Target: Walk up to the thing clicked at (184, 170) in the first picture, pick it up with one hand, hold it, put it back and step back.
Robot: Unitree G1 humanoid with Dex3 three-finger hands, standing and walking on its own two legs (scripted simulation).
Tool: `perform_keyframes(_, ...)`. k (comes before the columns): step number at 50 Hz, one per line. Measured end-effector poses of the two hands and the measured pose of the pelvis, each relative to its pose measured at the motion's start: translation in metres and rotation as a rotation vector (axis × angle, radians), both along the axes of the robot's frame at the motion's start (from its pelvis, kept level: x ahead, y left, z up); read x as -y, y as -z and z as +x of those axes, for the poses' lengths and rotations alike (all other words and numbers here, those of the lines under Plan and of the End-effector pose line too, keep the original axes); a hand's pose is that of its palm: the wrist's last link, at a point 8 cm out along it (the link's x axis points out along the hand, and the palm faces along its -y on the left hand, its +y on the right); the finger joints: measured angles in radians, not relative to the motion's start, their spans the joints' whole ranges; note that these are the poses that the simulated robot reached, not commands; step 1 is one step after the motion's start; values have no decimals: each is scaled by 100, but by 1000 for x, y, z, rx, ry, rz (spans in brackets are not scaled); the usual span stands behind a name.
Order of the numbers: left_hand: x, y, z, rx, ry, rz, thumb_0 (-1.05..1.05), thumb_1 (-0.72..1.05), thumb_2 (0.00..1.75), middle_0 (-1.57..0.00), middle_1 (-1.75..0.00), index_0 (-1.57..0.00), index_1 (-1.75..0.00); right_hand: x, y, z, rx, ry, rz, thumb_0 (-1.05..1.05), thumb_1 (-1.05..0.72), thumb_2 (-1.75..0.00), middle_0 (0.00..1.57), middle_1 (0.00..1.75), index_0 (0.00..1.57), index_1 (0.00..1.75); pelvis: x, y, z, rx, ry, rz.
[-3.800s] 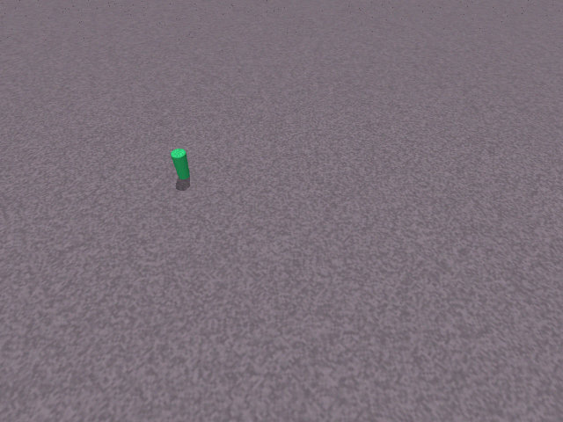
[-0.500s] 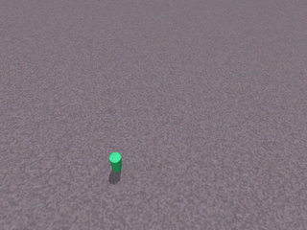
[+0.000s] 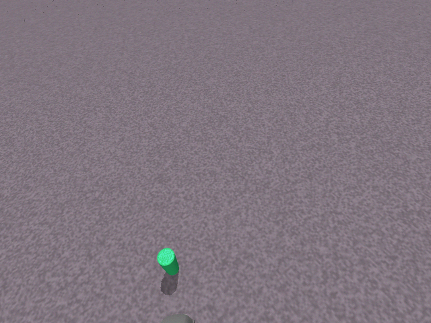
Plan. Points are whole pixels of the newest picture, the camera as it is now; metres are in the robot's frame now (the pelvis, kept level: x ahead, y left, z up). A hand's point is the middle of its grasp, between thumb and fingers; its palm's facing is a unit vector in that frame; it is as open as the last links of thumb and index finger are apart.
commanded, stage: walk up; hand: left
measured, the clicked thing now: (169, 263) +0.47 +0.27 -0.69
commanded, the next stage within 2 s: stand in 1.86 s
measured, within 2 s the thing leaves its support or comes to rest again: neither
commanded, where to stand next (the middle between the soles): +0.15 +0.05 m, yaw +0 degrees
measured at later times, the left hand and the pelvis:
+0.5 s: hand out of the picture +0.14 +0.29 -0.16, palm faces -0.05 -0.92 -0.40, open 7.4 cm; pelvis +0.09 +0.02 -0.02, yaw +0 degrees
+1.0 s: hand (101, 281) +0.24 +0.28 -0.14, palm faces -0.03 -0.93 -0.36, open 7.4 cm; pelvis +0.13 +0.03 +0.01, yaw +0 degrees
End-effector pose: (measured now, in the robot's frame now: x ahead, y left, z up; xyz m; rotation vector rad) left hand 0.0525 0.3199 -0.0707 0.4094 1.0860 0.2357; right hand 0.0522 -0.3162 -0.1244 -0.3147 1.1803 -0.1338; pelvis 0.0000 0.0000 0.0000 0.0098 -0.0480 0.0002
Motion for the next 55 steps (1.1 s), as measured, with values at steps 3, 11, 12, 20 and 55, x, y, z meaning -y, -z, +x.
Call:
perform_keyframes(3, 0, -2, 4, -20, -10, -2, 0, 90, 90, -21, -30, -20, -30, -3, -6, 28, 15, -22, 6, 1, -91, -90, 20, 29, 20, 30, 0, -4, 16, -4, -1, -1)
perform_keyframes(11, -19, 28, 25, -90, -38, -24, 1, 90, 90, -21, -30, -20, -30, -21, -11, 94, 59, -37, -45, 1, -90, -90, 20, 29, 20, 30, -18, 8, 56, -3, -5, -18)
perform_keyframes(12, -23, 36, 30, -93, -41, -29, 1, 90, 90, -21, -30, -20, -30, -24, -9, 100, 68, -37, -56, 1, -90, -90, 20, 29, 20, 30, -22, 12, 60, -4, -10, -20)
perform_keyframes(20, -20, 51, 71, -101, -5, -66, 1, 90, 90, -21, -30, -20, -30, -37, -19, 119, 98, -19, -54, 1, -90, -90, 20, 30, 20, 30, -25, 12, 77, -4, 3, -9)
perform_keyframes(55, -5, 30, 183, -44, -2, -91, 0, 90, 90, -21, -30, -20, -30, -43, -20, 165, -2, 58, -26, 1, -90, -90, 20, 30, 20, 30, -27, -11, 131, -7, 6, -14)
